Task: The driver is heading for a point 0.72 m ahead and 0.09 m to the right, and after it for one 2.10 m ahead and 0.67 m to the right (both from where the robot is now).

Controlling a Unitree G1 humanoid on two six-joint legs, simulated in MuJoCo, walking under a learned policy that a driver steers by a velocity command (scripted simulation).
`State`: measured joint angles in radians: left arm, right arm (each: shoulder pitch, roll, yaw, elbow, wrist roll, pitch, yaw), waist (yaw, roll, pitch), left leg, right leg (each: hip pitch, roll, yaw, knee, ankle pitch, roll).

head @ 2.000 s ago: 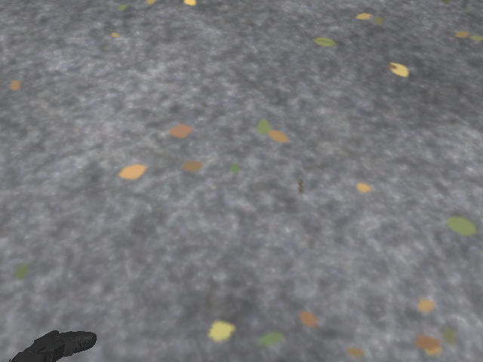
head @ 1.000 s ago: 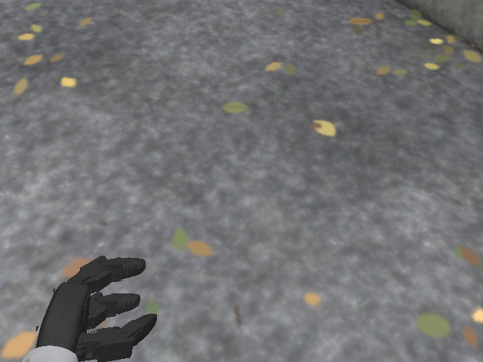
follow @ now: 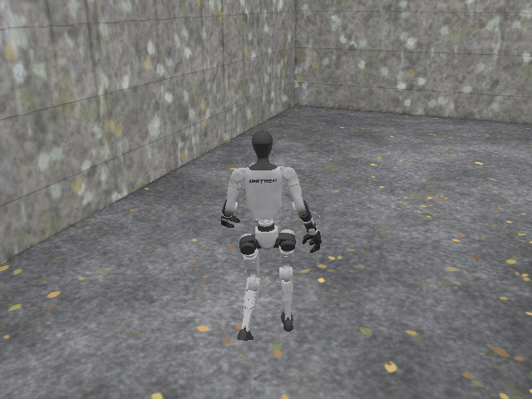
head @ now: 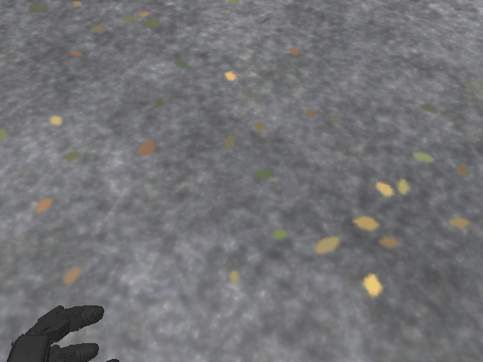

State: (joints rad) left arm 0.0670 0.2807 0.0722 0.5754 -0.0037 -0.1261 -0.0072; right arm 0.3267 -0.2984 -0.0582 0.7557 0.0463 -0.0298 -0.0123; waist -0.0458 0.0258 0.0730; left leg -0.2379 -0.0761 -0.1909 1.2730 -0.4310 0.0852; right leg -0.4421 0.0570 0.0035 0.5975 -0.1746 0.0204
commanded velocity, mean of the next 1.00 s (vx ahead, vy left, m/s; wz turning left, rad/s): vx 0.82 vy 0.00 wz -0.34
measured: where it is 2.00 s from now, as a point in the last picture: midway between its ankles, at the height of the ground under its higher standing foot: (209, 196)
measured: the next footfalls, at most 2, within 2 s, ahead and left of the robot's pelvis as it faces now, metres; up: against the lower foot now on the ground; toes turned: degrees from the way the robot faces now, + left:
left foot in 0.38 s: +0.52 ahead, +0.19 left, +0.00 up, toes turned +6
right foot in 0.82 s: +0.92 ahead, -0.04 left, +0.00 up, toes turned -17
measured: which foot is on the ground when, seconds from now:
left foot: up 0.00-0.36, down 0.38-0.82, up 0.84-1.00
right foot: down 0.00-0.38, up 0.40-0.80, down 0.82-1.00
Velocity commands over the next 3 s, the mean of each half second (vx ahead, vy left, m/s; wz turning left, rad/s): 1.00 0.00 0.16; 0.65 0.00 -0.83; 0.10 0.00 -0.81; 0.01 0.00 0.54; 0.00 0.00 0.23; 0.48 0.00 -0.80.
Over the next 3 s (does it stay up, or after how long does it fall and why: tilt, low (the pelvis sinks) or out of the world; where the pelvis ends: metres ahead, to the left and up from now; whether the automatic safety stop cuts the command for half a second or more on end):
stays up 1.13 0.00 0.02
